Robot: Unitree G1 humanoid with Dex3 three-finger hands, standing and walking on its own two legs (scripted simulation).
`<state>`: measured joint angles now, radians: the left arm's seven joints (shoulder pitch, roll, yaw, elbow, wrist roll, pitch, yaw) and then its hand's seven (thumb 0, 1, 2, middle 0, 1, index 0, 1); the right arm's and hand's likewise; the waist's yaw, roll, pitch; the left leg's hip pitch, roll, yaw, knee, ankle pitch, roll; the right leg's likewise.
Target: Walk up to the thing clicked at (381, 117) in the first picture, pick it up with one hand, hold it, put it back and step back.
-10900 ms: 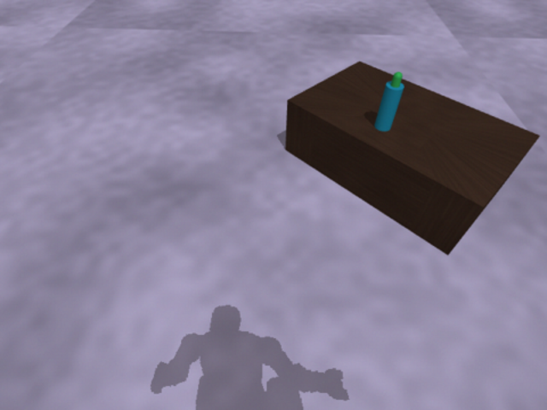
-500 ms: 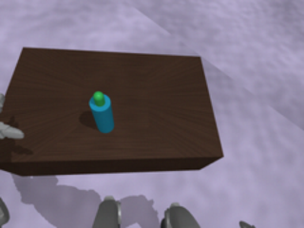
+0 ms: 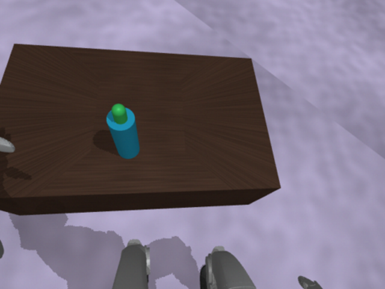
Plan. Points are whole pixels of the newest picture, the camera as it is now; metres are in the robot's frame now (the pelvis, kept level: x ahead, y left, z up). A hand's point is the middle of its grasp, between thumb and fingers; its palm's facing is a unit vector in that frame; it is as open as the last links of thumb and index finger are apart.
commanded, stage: go down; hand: left
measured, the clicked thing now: (124, 131) +0.54 +0.17 -0.22
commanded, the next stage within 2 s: none
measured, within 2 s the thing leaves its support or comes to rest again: neither
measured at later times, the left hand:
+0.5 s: hand out of the picture +0.45 +0.36 +0.04, palm faces +0.15 -0.99 -0.03, open 17.3 cm
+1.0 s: hand out of the picture +0.47 +0.36 +0.05, palm faces +0.14 -0.99 -0.02, open 17.2 cm
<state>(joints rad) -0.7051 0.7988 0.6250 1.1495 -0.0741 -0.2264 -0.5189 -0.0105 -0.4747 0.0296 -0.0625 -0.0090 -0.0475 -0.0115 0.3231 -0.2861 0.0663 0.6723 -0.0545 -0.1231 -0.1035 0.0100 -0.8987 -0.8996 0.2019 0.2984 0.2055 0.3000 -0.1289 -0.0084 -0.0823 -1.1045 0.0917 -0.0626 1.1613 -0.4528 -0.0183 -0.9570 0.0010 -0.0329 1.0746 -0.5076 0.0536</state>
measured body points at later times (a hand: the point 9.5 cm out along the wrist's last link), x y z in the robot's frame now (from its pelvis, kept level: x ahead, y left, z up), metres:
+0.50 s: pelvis +0.00 +0.00 -0.01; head +0.15 +0.05 +0.41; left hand +0.43 +0.41 +0.04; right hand +0.04 -0.28 -0.10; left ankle +0.04 +0.12 -0.65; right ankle +0.00 -0.16 -0.65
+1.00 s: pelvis +0.00 +0.00 -0.01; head +0.16 +0.06 +0.41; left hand +0.45 +0.41 +0.06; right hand +0.03 -0.27 -0.10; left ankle +0.04 +0.12 -0.65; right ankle +0.00 -0.16 -0.65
